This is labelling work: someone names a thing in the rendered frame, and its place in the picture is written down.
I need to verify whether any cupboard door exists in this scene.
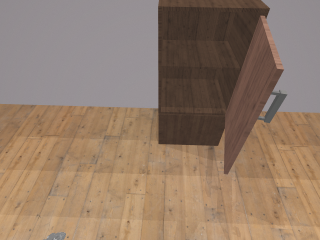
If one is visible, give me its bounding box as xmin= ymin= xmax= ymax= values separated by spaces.
xmin=224 ymin=15 xmax=284 ymax=175

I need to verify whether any handle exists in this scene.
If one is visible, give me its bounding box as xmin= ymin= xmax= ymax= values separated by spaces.
xmin=258 ymin=90 xmax=288 ymax=123

